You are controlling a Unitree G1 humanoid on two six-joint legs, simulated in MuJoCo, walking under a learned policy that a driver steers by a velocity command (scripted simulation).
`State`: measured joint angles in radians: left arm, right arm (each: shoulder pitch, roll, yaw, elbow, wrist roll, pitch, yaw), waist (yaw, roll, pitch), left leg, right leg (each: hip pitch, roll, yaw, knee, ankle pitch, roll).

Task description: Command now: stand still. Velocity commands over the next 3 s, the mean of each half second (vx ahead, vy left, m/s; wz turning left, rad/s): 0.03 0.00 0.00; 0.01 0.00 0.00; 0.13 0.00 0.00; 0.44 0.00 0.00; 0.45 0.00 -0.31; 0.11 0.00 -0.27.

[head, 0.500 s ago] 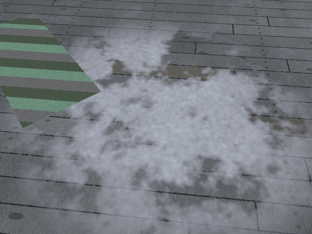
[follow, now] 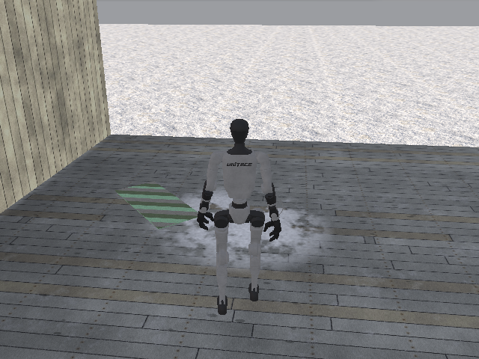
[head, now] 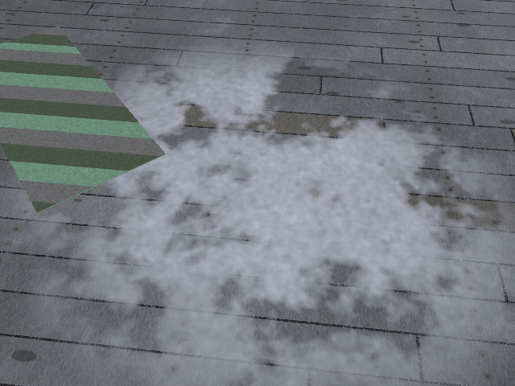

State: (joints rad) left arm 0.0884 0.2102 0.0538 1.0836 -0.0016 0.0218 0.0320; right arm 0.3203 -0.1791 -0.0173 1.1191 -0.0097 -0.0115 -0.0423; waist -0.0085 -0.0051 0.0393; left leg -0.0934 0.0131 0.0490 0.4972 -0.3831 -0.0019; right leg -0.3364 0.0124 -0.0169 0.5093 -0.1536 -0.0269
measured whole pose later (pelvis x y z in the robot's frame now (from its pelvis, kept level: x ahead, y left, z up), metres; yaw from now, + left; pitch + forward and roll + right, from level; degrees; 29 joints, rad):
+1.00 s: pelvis +0.01 +0.00 +0.00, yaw +0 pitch -1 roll +0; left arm 0.12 0.19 0.04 1.12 -0.01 0.02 0.04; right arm 0.40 -0.14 -0.02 1.10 -0.01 -0.03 -0.05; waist 0.00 0.00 0.04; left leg -0.08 0.01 0.05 0.49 -0.40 0.00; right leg -0.33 0.01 -0.01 0.52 -0.18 -0.02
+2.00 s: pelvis +0.33 +0.02 -0.02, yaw +1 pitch +2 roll -1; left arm 0.46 0.24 0.05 1.10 0.00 -0.06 0.02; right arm -0.01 -0.21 -0.05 0.82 0.03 -0.11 0.05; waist 0.05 0.01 0.04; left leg -0.55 0.02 0.06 0.57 -0.07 0.09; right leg 0.12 -0.04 -0.07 0.43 -0.51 0.02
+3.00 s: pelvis +0.72 -0.01 +0.00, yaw -18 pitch +2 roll -1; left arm 0.14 0.22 0.04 0.80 0.02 -0.01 0.01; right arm 0.20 -0.26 -0.06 0.88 0.00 -0.01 -0.04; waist -0.01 0.03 -0.01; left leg -0.33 0.08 -0.04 0.55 -0.24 -0.04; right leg -0.36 0.10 0.01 0.48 -0.17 -0.07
